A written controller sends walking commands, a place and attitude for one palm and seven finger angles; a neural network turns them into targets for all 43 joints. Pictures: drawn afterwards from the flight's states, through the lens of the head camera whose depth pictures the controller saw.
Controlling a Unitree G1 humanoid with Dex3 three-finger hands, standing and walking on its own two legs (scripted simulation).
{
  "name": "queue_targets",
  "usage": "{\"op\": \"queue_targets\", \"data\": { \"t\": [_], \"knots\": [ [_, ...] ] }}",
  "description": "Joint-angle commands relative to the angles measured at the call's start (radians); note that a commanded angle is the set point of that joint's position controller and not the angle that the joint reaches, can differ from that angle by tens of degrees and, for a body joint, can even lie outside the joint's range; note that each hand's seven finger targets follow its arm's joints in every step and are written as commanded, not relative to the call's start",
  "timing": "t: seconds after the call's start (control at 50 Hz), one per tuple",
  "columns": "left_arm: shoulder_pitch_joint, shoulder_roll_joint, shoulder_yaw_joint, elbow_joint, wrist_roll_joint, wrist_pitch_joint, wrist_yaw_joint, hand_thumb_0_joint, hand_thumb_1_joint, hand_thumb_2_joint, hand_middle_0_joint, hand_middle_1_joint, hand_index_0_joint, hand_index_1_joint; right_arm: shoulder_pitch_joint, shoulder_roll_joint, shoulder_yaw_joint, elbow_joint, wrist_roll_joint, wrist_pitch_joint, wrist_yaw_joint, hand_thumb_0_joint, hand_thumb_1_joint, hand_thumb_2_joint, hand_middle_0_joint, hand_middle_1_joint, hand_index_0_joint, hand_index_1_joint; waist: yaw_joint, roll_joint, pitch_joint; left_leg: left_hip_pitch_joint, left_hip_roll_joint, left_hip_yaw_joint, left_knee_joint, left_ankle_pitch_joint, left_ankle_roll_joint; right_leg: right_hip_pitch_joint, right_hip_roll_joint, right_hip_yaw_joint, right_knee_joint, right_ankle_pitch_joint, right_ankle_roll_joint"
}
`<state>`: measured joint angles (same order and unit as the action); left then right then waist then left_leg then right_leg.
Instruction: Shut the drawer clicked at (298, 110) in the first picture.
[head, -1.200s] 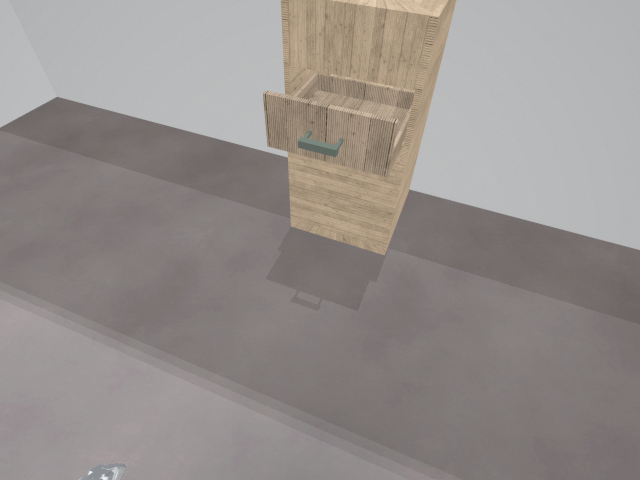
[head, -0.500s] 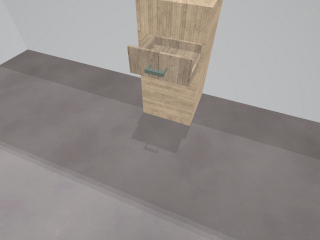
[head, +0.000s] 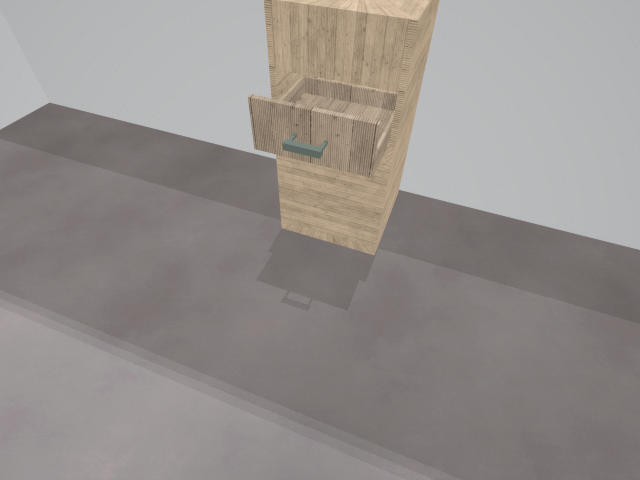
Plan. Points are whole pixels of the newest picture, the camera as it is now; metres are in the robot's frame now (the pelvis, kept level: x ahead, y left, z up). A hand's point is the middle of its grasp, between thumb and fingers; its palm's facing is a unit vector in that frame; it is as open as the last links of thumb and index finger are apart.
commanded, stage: look at it before walking up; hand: left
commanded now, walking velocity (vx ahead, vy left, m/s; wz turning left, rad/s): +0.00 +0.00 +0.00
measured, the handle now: (306, 144) +0.99 +0.09 -0.15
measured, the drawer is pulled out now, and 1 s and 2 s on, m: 0.19 0.19 0.19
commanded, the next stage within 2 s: walk to a spot facing it in 0.24 s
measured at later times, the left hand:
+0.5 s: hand out of the picture +0.06 +0.23 -0.17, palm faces +0.03 -0.96 -0.28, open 7.4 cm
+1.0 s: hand out of the picture +0.13 +0.32 -0.18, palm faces +0.27 -0.95 -0.16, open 7.4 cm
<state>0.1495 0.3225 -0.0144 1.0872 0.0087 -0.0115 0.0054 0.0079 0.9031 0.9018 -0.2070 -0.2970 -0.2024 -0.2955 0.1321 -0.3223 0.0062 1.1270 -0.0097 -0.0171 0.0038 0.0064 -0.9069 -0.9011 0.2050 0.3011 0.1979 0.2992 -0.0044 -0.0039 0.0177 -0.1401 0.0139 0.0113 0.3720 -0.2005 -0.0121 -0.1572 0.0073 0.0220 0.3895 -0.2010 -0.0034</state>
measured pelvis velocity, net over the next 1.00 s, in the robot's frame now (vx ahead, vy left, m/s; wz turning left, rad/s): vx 0.13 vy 0.13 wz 0.26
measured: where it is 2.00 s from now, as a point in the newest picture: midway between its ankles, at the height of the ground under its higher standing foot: (247, 473)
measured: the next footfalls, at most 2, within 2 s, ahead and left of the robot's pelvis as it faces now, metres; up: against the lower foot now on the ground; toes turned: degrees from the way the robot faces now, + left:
left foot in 0.70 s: +0.11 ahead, +0.16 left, +0.00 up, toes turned +15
right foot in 1.32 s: +0.40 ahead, +0.12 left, +0.00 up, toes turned +7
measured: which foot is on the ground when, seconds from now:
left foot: down 0.00-0.48, up 0.50-0.68, down 0.70-1.00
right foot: down 0.00-0.70, up 0.72-1.00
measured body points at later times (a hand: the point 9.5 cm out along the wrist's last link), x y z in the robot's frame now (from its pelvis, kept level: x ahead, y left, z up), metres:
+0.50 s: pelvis +0.01 +0.01 +0.00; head +0.00 +0.01 +0.44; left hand +0.06 +0.28 -0.15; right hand +0.07 -0.27 -0.15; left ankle +0.00 +0.13 -0.74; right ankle +0.01 -0.12 -0.75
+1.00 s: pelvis +0.13 +0.13 +0.00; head +0.13 +0.16 +0.45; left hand +0.12 +0.37 -0.17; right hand +0.14 -0.09 -0.14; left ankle +0.07 +0.15 -0.75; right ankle +0.21 -0.01 -0.65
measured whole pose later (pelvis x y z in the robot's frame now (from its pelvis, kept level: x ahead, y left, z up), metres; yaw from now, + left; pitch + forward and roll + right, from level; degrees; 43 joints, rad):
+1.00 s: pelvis +0.13 +0.13 +0.00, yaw +15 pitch +0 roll -1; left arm 0.22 0.21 0.05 1.02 0.03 -0.01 0.00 0.01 0.91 0.90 -0.20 -0.30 -0.20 -0.29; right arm 0.41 -0.10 -0.01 1.09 0.00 -0.08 -0.01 0.01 -0.91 -0.90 0.20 0.30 0.20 0.30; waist -0.01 -0.05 0.02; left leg -0.08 -0.09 0.04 0.32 -0.24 0.12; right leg -0.63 -0.09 -0.03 1.14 -0.18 0.04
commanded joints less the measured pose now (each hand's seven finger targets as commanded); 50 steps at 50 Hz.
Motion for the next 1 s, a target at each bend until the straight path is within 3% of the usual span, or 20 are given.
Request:
{"op": "queue_targets", "data": {
  "t": [0.0, 0.32, 0.36, 0.4, 0.42, 0.46, 0.48, 0.5, 0.56, 0.6, 0.64, 0.66, 0.68, 0.7, 0.72, 0.74, 0.78, 0.84, 0.88, 0.98],
  "knots": [
    [-0.025, 0.196, 0.047, -0.060, 0.002, -0.019, 0.009, 0.000, 0.900, 0.900, -0.200, -0.300, -0.200, -0.300, -0.032, -0.191, -0.039, -0.061, 0.000, -0.017, -0.017, 0.000, -0.900, -0.900, 0.200, 0.300, 0.200, 0.300, 0.003, 0.001, -0.035, 0.005, 0.105, -0.090, -0.067, 0.092, 0.030, -0.008, -0.120, 0.106, -0.075, 0.102, -0.027],
    [-0.006, 0.189, 0.044, -0.048, 0.002, -0.019, 0.010, 0.000, 0.900, 0.900, -0.200, -0.300, -0.200, -0.300, -0.030, -0.185, -0.037, -0.053, 0.001, -0.016, -0.019, 0.000, -0.900, -0.900, 0.200, 0.300, 0.200, 0.300, 0.004, -0.002, -0.036, 0.025, 0.108, -0.089, -0.074, 0.111, 0.029, 0.002, -0.120, 0.103, -0.082, 0.130, -0.025],
    [0.056, 0.094, 0.028, -0.025, 0.001, -0.005, 0.014, 0.000, 0.900, 0.900, -0.200, -0.300, -0.200, -0.300, 0.025, -0.081, -0.015, -0.035, -0.004, -0.002, -0.013, 0.000, -0.900, -0.900, 0.200, 0.300, 0.200, 0.300, 0.007, -0.007, -0.052, 0.001, 0.090, -0.075, -0.036, 0.043, 0.020, 0.022, -0.124, 0.082, -0.066, 0.015, -0.010],
    [0.091, 0.107, 0.040, -0.029, 0.007, 0.009, 0.009, 0.000, 0.900, 0.900, -0.200, -0.300, -0.200, -0.300, 0.049, -0.073, -0.020, -0.042, -0.007, 0.009, -0.008, 0.000, -0.900, -0.900, 0.200, 0.300, 0.200, 0.300, 0.021, -0.036, 0.001, -0.102, 0.060, -0.070, 0.013, -0.133, 0.031, 0.017, -0.134, 0.100, -0.075, -0.222, -0.020],
    [0.112, 0.123, 0.049, -0.032, 0.009, 0.014, 0.006, 0.000, 0.900, 0.900, -0.200, -0.300, -0.200, -0.300, 0.045, -0.071, -0.022, -0.053, -0.010, 0.014, -0.005, 0.000, -0.900, -0.900, 0.200, 0.300, 0.200, 0.300, 0.033, -0.076, 0.039, -0.184, 0.032, -0.054, 0.060, -0.215, 0.030, 0.022, -0.158, 0.139, -0.108, -0.334, -0.035],
    [0.179, 0.166, 0.075, -0.048, 0.014, 0.016, 0.008, 0.000, 0.900, 0.900, -0.200, -0.300, -0.200, -0.300, 0.031, -0.057, -0.031, -0.093, -0.012, 0.020, -0.003, 0.000, -0.900, -0.900, 0.200, 0.300, 0.200, 0.300, 0.064, -0.201, 0.080, -0.338, -0.006, 0.017, 0.278, -0.280, 0.020, 0.051, -0.292, 0.284, -0.219, -0.502, -0.108],
    [0.205, 0.173, 0.083, -0.055, 0.017, 0.011, 0.012, 0.000, 0.900, 0.900, -0.200, -0.300, -0.200, -0.300, 0.006, -0.070, -0.041, -0.120, -0.011, 0.020, 0.000, 0.000, -0.900, -0.900, 0.200, 0.300, 0.200, 0.300, 0.077, -0.213, 0.103, -0.403, 0.014, 0.009, 0.407, -0.325, 0.022, 0.056, -0.357, 0.341, -0.257, -0.507, -0.158],
    [0.194, 0.165, 0.089, -0.063, 0.020, -0.003, 0.014, 0.000, 0.900, 0.900, -0.200, -0.300, -0.200, -0.300, -0.005, -0.072, -0.047, -0.138, -0.009, 0.012, 0.006, 0.000, -0.900, -0.900, 0.200, 0.300, 0.200, 0.300, 0.067, -0.172, 0.121, -0.452, 0.041, -0.011, 0.501, -0.311, 0.025, 0.064, -0.393, 0.345, -0.263, -0.441, -0.188],
    [0.157, 0.147, 0.097, -0.094, 0.024, -0.030, 0.013, 0.000, 0.900, 0.900, -0.200, -0.300, -0.200, -0.300, 0.021, -0.026, -0.051, -0.160, -0.003, -0.001, 0.026, 0.000, -0.900, -0.900, 0.200, 0.300, 0.200, 0.300, 0.028, -0.097, 0.095, -0.399, 0.077, -0.001, 0.478, -0.267, 0.024, 0.047, -0.372, 0.166, -0.190, -0.205, -0.179],
    [0.133, 0.138, 0.100, -0.106, 0.027, -0.031, 0.009, 0.000, 0.900, 0.900, -0.200, -0.300, -0.200, -0.300, 0.074, 0.009, -0.052, -0.163, -0.001, -0.004, 0.034, 0.000, -0.900, -0.900, 0.200, 0.300, 0.200, 0.300, 0.000, -0.115, 0.093, -0.266, 0.058, 0.052, 0.344, -0.224, 0.025, -0.039, -0.343, 0.052, -0.139, -0.168, -0.138],
    [0.114, 0.128, 0.108, -0.105, 0.021, -0.024, 0.005, 0.000, 0.900, 0.900, -0.200, -0.300, -0.200, -0.300, 0.215, 0.013, -0.060, -0.127, -0.005, -0.009, 0.030, 0.000, -0.900, -0.900, 0.200, 0.300, 0.200, 0.300, -0.059, -0.094, 0.052, -0.018, 0.008, 0.120, 0.211, -0.102, 0.026, -0.181, -0.285, -0.061, -0.013, -0.244, -0.081],
    [0.121, 0.094, 0.101, -0.109, 0.016, -0.018, -0.001, 0.000, 0.900, 0.900, -0.200, -0.300, -0.200, -0.300, 0.329, -0.027, -0.073, -0.097, -0.008, -0.011, 0.023, 0.000, -0.900, -0.900, 0.200, 0.300, 0.200, 0.300, -0.098, 0.038, 0.011, 0.117, -0.001, 0.087, 0.140, -0.143, 0.030, -0.252, -0.223, -0.137, 0.194, -0.260, -0.050],
    [0.112, 0.014, 0.090, -0.142, 0.009, -0.012, -0.013, 0.000, 0.900, 0.900, -0.200, -0.300, -0.200, -0.300, 0.449, -0.127, -0.105, -0.074, -0.018, -0.017, 0.015, 0.000, -0.900, -0.900, 0.200, 0.300, 0.200, 0.300, -0.146, 0.361, 0.004, 0.183, 0.201, -0.307, -0.039, -0.417, 0.101, -0.454, -0.098, -0.205, 0.568, -0.374, 0.010],
    [0.044, -0.016, 0.079, -0.205, 0.016, -0.012, -0.013, 0.000, 0.900, 0.900, -0.200, -0.300, -0.200, -0.300, 0.507, -0.168, -0.109, -0.073, -0.017, -0.025, 0.000, 0.000, -0.900, -0.900, 0.200, 0.300, 0.200, 0.300, -0.143, 0.375, 0.019, 0.146, 0.363, -0.665, -0.230, -0.438, 0.181, -0.620, -0.030, -0.094, 0.789, -0.426, 0.024],
    [0.038, -0.002, 0.087, -0.203, 0.021, -0.018, -0.014, 0.000, 0.900, 0.900, -0.200, -0.300, -0.200, -0.300, 0.435, -0.155, -0.102, -0.085, -0.010, -0.020, -0.008, 0.000, -0.900, -0.900, 0.200, 0.300, 0.200, 0.300, -0.097, 0.199, 0.036, 0.099, 0.376, -0.648, -0.232, -0.440, 0.216, -0.631, -0.096, 0.001, 0.854, -0.322, 0.002],
    [0.029, -0.002, 0.092, -0.181, 0.023, -0.022, -0.016, 0.000, 0.900, 0.900, -0.200, -0.300, -0.200, -0.300, 0.357, -0.093, -0.090, -0.108, -0.005, -0.025, -0.011, 0.000, -0.900, -0.900, 0.200, 0.300, 0.200, 0.300, -0.066, 0.102, 0.065, 0.000, 0.319, -0.562, -0.224, -0.429, 0.206, -0.591, -0.125, 0.007, 0.879, -0.215, -0.005],
    [0.105, -0.022, 0.092, -0.132, 0.029, -0.021, -0.027, 0.000, 0.900, 0.900, -0.200, -0.300, -0.200, -0.300, 0.254, -0.018, -0.069, -0.134, -0.004, -0.052, -0.016, 0.000, -0.900, -0.900, 0.200, 0.300, 0.200, 0.300, 0.003, 0.048, 0.067, -0.077, 0.243, -0.385, -0.214, -0.228, 0.163, -0.521, -0.147, 0.003, 0.853, -0.053, 0.016],
    [0.158, -0.049, 0.086, -0.105, 0.026, -0.014, -0.021, 0.000, 0.900, 0.900, -0.200, -0.300, -0.200, -0.300, 0.302, 0.017, -0.063, -0.099, 0.003, -0.077, -0.028, 0.000, -0.900, -0.900, 0.200, 0.300, 0.200, 0.300, 0.011, 0.072, 0.023, 0.029, 0.187, -0.243, -0.173, 0.159, 0.142, -0.514, -0.127, -0.023, 0.808, 0.007, 0.038],
    [0.137, -0.052, 0.083, -0.109, 0.023, -0.014, -0.016, 0.000, 0.900, 0.900, -0.200, -0.300, -0.200, -0.300, 0.343, 0.034, -0.063, -0.077, 0.007, -0.083, -0.033, 0.000, -0.900, -0.900, 0.200, 0.300, 0.200, 0.300, 0.005, 0.068, 0.005, 0.118, 0.179, -0.220, -0.152, 0.349, 0.140, -0.550, -0.117, -0.035, 0.783, 0.013, 0.042],
    [0.066, -0.078, 0.081, -0.119, 0.020, -0.009, -0.006, 0.000, 0.900, 0.900, -0.200, -0.300, -0.200, -0.300, 0.416, 0.079, -0.057, -0.031, 0.008, -0.079, -0.046, 0.000, -0.900, -0.900, 0.200, 0.300, 0.200, 0.300, -0.014, 0.066, 0.057, 0.218, 0.177, -0.175, -0.148, 0.529, 0.122, -0.644, -0.102, -0.065, 0.732, 0.043, 0.044]
  ]
}}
